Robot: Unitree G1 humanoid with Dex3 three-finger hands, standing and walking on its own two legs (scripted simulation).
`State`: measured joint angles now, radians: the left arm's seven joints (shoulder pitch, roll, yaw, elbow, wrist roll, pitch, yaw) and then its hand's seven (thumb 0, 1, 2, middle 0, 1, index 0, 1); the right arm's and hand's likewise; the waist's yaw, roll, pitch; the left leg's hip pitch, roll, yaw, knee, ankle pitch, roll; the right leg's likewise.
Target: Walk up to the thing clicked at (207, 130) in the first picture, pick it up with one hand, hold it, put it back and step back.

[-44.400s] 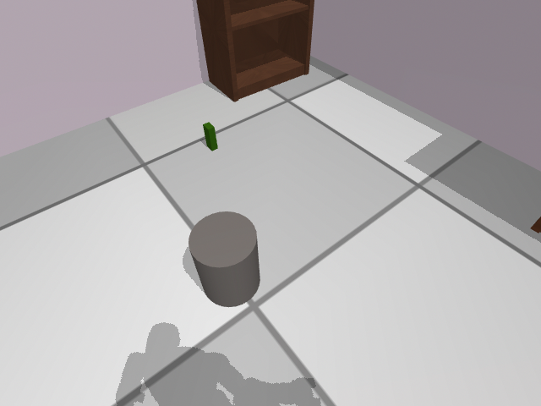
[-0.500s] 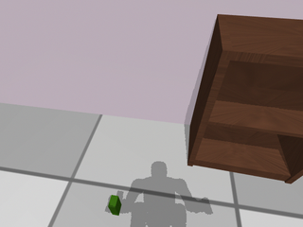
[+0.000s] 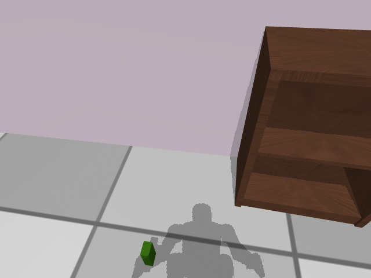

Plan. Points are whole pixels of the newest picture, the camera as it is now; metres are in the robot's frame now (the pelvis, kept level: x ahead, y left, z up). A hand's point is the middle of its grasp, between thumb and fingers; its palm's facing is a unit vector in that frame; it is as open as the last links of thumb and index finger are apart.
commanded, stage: stand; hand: left
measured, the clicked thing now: (148, 253) +0.40 +0.23 -0.70
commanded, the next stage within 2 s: step back in 1.40 s
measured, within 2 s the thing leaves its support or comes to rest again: neither
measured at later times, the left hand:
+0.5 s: hand out of the picture +0.07 +0.24 -0.16, palm faces -0.03 -0.94 -0.33, open 7.4 cm
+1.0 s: hand out of the picture +0.10 +0.24 -0.16, palm faces -0.02 -0.94 -0.33, open 7.4 cm
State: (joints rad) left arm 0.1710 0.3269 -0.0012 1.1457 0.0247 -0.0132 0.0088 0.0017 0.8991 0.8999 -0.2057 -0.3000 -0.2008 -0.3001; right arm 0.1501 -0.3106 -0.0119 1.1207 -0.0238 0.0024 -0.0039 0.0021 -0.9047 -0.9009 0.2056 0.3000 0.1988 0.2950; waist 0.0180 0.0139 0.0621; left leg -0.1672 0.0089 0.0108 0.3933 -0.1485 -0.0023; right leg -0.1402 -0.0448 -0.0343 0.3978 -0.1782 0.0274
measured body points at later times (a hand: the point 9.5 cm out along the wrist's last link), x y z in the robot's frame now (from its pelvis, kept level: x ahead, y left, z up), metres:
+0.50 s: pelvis +0.01 +0.00 +0.00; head +0.01 +0.00 +0.45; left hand +0.07 +0.29 -0.14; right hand +0.06 -0.30 -0.14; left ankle +0.05 +0.12 -0.74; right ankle +0.03 -0.14 -0.74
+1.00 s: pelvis +0.03 +0.00 +0.00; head +0.04 +0.00 +0.45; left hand +0.10 +0.29 -0.13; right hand +0.10 -0.30 -0.13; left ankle +0.05 +0.12 -0.74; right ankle +0.03 -0.14 -0.74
